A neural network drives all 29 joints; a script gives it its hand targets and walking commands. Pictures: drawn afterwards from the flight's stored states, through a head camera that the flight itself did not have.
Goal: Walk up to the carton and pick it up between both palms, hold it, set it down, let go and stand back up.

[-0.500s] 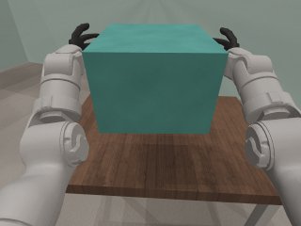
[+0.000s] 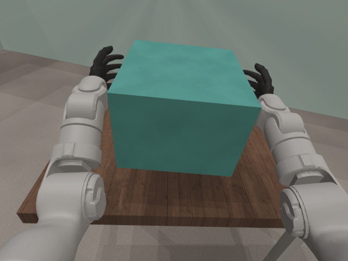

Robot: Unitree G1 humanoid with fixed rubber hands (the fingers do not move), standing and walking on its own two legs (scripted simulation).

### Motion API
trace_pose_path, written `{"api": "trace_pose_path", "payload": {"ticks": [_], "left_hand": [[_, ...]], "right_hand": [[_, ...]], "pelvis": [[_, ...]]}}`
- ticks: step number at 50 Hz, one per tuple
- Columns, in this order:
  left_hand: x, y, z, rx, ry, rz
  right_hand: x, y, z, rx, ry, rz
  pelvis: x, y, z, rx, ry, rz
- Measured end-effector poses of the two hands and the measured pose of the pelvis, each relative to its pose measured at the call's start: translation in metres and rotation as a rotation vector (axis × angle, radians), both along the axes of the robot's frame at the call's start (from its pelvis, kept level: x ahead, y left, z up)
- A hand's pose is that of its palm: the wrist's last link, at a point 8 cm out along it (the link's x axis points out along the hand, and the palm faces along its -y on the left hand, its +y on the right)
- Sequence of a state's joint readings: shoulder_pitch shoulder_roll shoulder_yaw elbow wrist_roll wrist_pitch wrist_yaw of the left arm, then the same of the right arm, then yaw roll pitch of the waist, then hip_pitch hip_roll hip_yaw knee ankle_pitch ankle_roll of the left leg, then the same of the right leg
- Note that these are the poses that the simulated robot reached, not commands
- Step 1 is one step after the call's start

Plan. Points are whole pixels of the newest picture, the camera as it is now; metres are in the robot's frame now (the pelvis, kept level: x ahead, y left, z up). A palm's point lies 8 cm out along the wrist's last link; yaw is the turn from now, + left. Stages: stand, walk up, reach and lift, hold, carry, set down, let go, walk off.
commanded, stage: set down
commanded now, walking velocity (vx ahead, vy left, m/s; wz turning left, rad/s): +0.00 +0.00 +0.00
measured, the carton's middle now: (179, 103) +0.44 -0.04 +0.21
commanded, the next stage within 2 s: none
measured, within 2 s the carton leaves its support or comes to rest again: neither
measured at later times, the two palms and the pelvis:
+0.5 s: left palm (101, 81) +0.45 +0.14 +0.26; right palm (257, 104) +0.38 -0.21 +0.24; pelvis +0.00 +0.00 +0.00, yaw -1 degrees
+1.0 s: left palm (109, 85) +0.47 +0.13 +0.24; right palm (256, 114) +0.38 -0.21 +0.21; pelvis +0.01 +0.01 +0.00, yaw -2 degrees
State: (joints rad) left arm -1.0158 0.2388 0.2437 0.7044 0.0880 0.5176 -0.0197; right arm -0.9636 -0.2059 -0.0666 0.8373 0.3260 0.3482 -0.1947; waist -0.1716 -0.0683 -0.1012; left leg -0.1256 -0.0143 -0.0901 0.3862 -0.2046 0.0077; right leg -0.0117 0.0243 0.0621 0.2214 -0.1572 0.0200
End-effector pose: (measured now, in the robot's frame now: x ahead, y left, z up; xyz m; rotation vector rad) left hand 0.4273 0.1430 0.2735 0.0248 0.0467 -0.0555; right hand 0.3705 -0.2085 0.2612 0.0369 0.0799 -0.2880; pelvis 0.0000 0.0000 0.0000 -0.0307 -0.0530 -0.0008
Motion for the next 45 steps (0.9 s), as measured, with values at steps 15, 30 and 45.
{"api": "trace_pose_path", "payload": {"ticks": [15, 30, 45], "left_hand": [[0.008, -0.006, 0.01, 0.006, 0.031, -0.019], [0.026, -0.002, -0.019, 0.014, 0.054, -0.051], [0.04, -0.013, -0.027, 0.025, 0.069, -0.09]], "right_hand": [[0.001, -0.004, -0.002, 0.001, 0.028, -0.02], [0.008, 0.001, -0.028, 0.003, 0.047, -0.05], [0.009, -0.006, -0.042, 0.03, 0.055, -0.088]], "pelvis": [[-0.003, 0.001, 0.001, 0.011, 0.005, -0.022], [0.0, -0.001, 0.002, 0.009, 0.015, -0.012], [0.005, 0.004, 0.001, 0.01, 0.024, -0.024]]}}
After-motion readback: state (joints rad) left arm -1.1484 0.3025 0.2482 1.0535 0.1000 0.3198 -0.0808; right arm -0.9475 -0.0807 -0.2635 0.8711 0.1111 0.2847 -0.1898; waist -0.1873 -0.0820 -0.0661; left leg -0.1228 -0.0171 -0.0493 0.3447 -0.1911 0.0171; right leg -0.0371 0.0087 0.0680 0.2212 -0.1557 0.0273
